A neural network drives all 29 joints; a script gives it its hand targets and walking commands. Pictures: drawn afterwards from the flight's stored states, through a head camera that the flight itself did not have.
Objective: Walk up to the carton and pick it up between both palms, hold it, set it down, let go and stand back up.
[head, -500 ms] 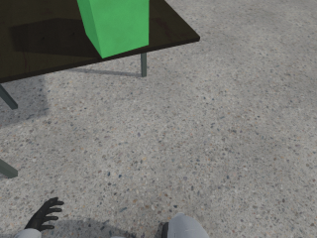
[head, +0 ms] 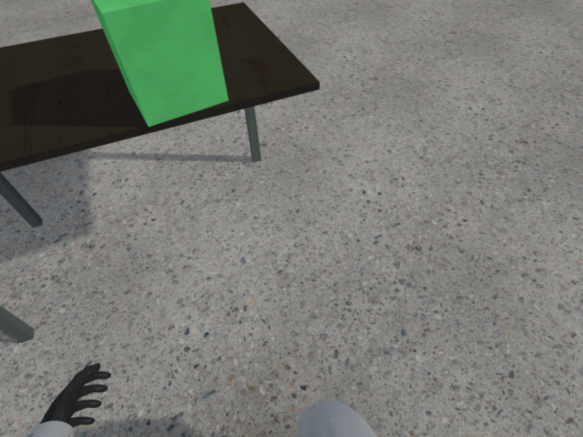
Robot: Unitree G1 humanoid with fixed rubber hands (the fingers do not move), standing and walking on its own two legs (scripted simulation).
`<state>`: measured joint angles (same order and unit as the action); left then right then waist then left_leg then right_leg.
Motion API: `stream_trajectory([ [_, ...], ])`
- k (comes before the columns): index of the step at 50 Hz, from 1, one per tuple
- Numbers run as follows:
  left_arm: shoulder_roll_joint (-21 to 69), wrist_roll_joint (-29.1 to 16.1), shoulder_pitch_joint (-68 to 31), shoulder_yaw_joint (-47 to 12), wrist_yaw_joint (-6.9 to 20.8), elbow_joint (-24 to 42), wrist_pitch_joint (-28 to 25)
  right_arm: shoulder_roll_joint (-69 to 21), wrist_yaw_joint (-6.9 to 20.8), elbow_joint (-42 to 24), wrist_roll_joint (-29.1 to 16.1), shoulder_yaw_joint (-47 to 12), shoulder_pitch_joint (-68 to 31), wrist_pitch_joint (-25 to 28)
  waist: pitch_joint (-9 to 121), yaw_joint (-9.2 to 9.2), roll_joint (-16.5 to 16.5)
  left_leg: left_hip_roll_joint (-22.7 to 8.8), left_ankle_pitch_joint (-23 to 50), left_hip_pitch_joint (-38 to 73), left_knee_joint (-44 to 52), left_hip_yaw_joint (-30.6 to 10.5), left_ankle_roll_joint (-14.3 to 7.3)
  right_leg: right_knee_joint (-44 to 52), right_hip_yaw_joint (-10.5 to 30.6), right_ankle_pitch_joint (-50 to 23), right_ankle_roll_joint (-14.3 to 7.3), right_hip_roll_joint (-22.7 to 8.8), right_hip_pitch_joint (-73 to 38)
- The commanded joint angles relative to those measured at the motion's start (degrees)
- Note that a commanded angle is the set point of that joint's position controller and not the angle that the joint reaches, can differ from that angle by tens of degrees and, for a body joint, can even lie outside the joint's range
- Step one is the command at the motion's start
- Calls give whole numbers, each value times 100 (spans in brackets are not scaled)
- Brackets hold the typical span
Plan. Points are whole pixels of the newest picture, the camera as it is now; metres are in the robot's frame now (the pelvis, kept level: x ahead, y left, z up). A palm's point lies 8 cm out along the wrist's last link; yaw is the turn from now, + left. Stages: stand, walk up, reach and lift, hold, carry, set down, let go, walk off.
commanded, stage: walk up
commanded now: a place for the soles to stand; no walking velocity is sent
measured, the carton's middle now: (162, 47) +0.94 +0.18 +0.12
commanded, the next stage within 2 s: none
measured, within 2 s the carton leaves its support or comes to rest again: neither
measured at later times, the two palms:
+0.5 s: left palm out of the picture +0.00 +0.28 -0.06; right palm (485, 362) +0.20 -0.33 -0.12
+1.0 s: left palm out of the picture +0.09 +0.32 -0.01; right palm (435, 325) +0.27 -0.28 -0.13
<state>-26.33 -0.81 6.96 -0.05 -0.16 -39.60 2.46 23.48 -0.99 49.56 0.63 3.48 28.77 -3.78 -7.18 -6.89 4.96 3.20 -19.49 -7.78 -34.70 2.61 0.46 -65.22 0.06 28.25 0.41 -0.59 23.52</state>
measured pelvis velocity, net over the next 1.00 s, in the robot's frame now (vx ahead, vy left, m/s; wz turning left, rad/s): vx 0.11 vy -0.01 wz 0.23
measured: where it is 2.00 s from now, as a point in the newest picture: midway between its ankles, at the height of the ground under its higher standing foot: outside the picture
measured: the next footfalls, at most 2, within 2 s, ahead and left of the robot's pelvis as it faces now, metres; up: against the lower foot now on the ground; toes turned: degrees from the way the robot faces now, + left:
right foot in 0.08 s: -0.06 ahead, -0.12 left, +0.00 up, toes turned +4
left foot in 0.42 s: +0.14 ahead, +0.04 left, +0.00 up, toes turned +6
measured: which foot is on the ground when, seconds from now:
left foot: down 0.00-0.08, up 0.10-0.40, down 0.42-0.70, up 0.72-1.00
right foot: up 0.00-0.06, down 0.08-0.42, up 0.44-0.66, down 0.68-1.00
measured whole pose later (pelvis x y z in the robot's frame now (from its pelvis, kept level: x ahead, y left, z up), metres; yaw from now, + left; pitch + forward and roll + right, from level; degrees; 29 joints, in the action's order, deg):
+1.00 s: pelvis +0.11 -0.01 +0.02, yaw +13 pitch -5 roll +2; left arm -23.5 0.2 19.6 -0.1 -6.4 -44.3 -4.4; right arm 25.0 2.7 40.5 0.8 4.1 13.0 -5.6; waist -8.9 -1.2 -8.7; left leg 7.7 -23.7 -20.7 -66.1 -14.9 -4.1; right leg -37.0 -1.8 18.1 0.0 -4.0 14.2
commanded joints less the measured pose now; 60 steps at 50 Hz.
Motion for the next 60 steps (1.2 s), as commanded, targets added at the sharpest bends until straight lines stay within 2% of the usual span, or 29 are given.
stream_trajectory([
  [1,-1899,107,1787,1026,-308,-537,-471,1007,136,-1041,303,234,-1359,237,-1106,1470,680,663,-1001,-4398,-3192,-1152,-240,5000,3294,995,194,-1747,-1823],
  [2,-1918,180,1321,1009,-305,-407,-642,1091,161,-799,247,353,-637,209,-1227,985,436,514,-847,-3993,-3541,-1374,-281,4722,3380,-1060,506,-1755,-1732],
  [4,-1371,150,1567,861,-366,-373,-617,774,220,-710,100,297,115,164,-678,583,983,477,-690,-3514,-3854,-1368,-501,3508,1178,-5982,1114,-1021,-2619],
  [5,-1364,74,1876,899,-439,-365,-522,688,237,-835,142,339,-88,92,-372,825,1004,426,-674,-3636,-3985,-1070,-425,3518,1105,-6602,1228,-1110,-2588],
  [7,-1359,8,1599,810,-477,-444,-664,778,236,-1219,173,380,-1615,105,-1873,1204,1636,325,-720,-3728,-4579,-1453,-318,5175,2942,-4519,1242,-1364,-309],
  [9,-1288,8,1567,749,-551,-454,-770,1051,358,-1279,72,388,-2277,165,-2596,1212,1144,351,-518,-3434,-4220,-1593,-280,5522,2337,-4176,1767,-1003,237],
  [10,-1228,59,1409,735,-551,-428,-839,1043,400,-1200,-3,378,-1944,126,-2716,954,983,651,-277,-3337,-3739,-1347,-232,5512,1610,-4978,2229,-687,-14],
  [14,-1222,132,1295,845,-581,-237,-852,990,375,-1103,-6,419,-1632,87,-1893,422,1134,822,-403,-1903,-1618,-153,-106,5145,-155,-7127,2505,39,-811],
  [16,-1179,249,470,811,-680,99,-739,1153,256,-696,68,651,114,62,-779,-664,519,743,186,-112,318,943,-107,2567,-556,-8825,1767,56,-1187],
  [17,-1366,63,433,866,-740,234,-687,1188,212,-408,127,814,1226,68,175,-1340,-322,87,1585,963,1352,844,-771,-288,-446,-8594,1321,95,-1335],
  [18,-775,-20,1422,697,-807,152,-708,1007,170,-461,129,797,815,58,540,-941,-2181,-294,3786,2108,1805,-152,-1062,-1942,-479,-3150,570,508,-139],
  [19,-464,49,2445,539,-777,24,-661,825,173,-792,151,768,-102,20,802,-172,-1744,-498,3777,2764,1577,-1305,-1115,-1574,-114,-115,352,637,755],
  [20,-659,46,2927,514,-731,-161,-654,972,136,-1163,158,768,-968,15,1415,349,-1646,-719,3335,2854,619,-1840,-1095,-1194,428,19,144,57,848],
  [22,-915,6,2851,404,-689,-440,-733,1044,91,-1520,36,733,-1787,-24,1233,514,-1432,-817,1991,1137,1059,-1730,-1205,-1351,613,-207,-392,-226,569],
  [23,-1212,-72,3061,533,-647,-400,-636,1293,87,-1705,-14,761,-2123,-4,1375,633,-1524,-1676,2074,767,1024,-2410,-1675,-1524,874,97,-363,-307,505],
  [25,-1079,-100,2405,526,-585,-169,-561,1154,175,-1630,31,603,-1869,95,654,499,-1170,-1696,1507,-312,1271,-2696,-1928,-1000,679,462,-247,-341,482],
  [27,-1109,-26,2049,565,-588,-174,-652,962,268,-1512,138,467,-1428,89,522,331,-630,-1256,3656,-435,458,-2333,-1571,1025,641,852,-277,-482,113],
  [29,-1070,-111,2557,628,-623,-482,-814,1067,318,-1602,249,458,-1847,123,779,730,-740,-799,4877,-603,-458,-1813,-1257,2790,512,-244,-453,-607,-477],
  [31,-992,-74,3151,703,-700,-871,-728,986,400,-1684,264,404,-2057,98,1012,1204,-231,-191,4083,-1277,-1052,-1247,-683,4328,-192,-2556,-58,-259,-2181],
  [32,-1095,-35,3466,729,-788,-904,-653,876,389,-1675,224,416,-1893,70,1232,1512,-99,181,1778,-2077,-1795,-1249,-375,4335,382,-3383,-76,-595,-3088],
  [33,-1429,104,3197,766,-852,-826,-598,524,365,-1654,219,299,-1455,53,1654,1186,588,505,-1149,-2924,-2102,-1305,-185,3734,1523,-4006,-261,-1628,-3852],
  [35,-1565,184,2192,851,-863,-549,-581,1299,354,-1378,416,500,-1142,-77,1461,913,-586,446,-1090,-2687,-3374,-1842,-109,4578,2987,-1900,-1222,-2678,-2359],
  [36,-1724,199,1753,859,-816,-328,-617,1393,352,-1223,352,559,-925,-131,1199,730,-13,387,-1277,-2752,-3850,-1783,-101,4632,3051,-2137,-1435,-2881,-2067],
  [39,-1533,137,1228,797,-790,-182,-581,1318,414,-1109,374,545,-1129,-198,183,567,-254,368,-601,-2523,-4255,-1897,-120,4737,1930,-1516,-988,-2197,-735],
  [43,-1267,114,1908,774,-741,-332,-685,1208,464,-1254,244,514,-951,-139,255,682,30,447,-92,-2543,-3709,-1672,-147,3978,889,-3756,-75,-1310,-1848],
  [50,-1479,164,1966,869,-657,-168,-759,1201,418,-1357,177,505,-1413,-110,328,941,802,-80,-434,-2649,-2739,-1401,44,3736,731,-4571,-1151,-1685,-2152],
  [54,-1730,233,1754,895,-704,-26,-802,1200,420,-1447,271,573,-1748,-115,-82,911,289,-643,-925,-2736,-2360,-1519,-141,3916,1643,-3678,-1773,-2673,-1678],
  [58,-1821,292,643,823,-604,114,-782,1344,472,-1088,275,733,-660,-4,45,140,1096,-912,-615,-1062,-571,-1200,-327,3209,997,-3617,-1213,-2367,-301],
  [60,-1211,308,337,572,-578,73,-608,1432,443,-575,273,796,148,96,-245,-290,-745,-228,-46,70,407,-1443,-199,809,-294,-986,-462,-877,1326],
])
